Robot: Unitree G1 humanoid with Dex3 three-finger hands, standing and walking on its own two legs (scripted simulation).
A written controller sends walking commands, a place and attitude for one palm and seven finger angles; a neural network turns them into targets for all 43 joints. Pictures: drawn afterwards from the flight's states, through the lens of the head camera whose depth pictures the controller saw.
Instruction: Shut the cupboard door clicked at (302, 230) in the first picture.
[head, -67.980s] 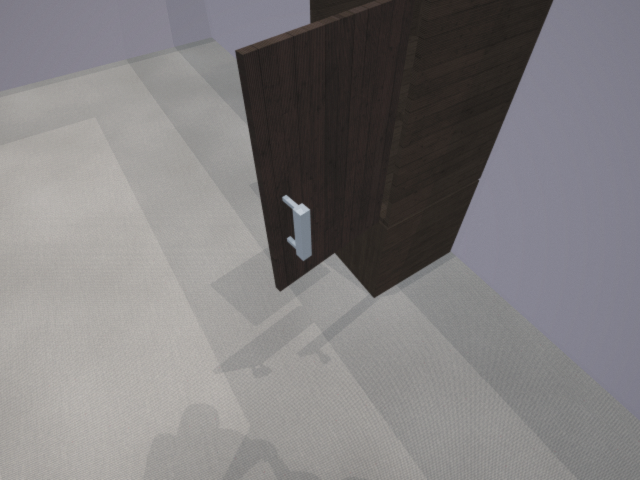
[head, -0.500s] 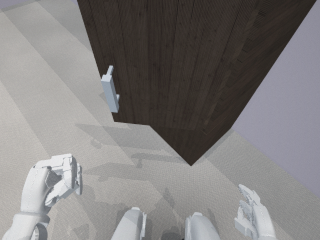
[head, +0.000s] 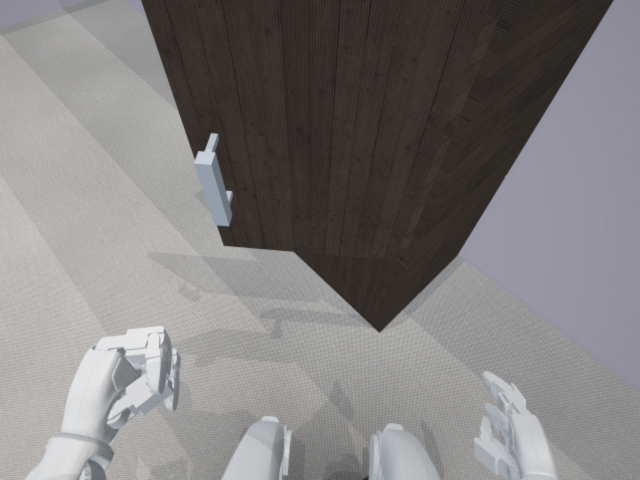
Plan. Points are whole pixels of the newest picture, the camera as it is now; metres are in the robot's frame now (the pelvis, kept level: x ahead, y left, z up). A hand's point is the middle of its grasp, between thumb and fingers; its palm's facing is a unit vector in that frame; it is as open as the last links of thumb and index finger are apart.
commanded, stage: bring the fist close to the handle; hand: left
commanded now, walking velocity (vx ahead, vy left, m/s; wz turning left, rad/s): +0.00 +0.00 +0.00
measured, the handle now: (218, 181) +0.52 +0.20 +0.01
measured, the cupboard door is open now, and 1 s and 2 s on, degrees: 42 42 38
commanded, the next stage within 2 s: push the door shut along its arc in 1.38 s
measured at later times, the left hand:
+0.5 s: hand (192, 293) +0.32 +0.18 +0.04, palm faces -0.01 -1.00 -0.03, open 3.1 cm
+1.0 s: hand (231, 240) +0.41 +0.16 +0.02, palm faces -0.03 -1.00 -0.03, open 3.1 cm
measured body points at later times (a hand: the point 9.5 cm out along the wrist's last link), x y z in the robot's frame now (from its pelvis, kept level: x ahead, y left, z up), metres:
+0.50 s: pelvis +0.00 +0.00 +0.00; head +0.10 +0.01 +0.44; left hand +0.32 +0.24 +0.04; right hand +0.16 -0.24 -0.10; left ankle +0.03 +0.11 -0.61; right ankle +0.04 -0.12 -0.61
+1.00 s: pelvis +0.00 +0.00 -0.01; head +0.12 +0.00 +0.42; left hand +0.41 +0.21 +0.02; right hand +0.11 -0.26 -0.13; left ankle +0.03 +0.11 -0.61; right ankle +0.04 -0.12 -0.61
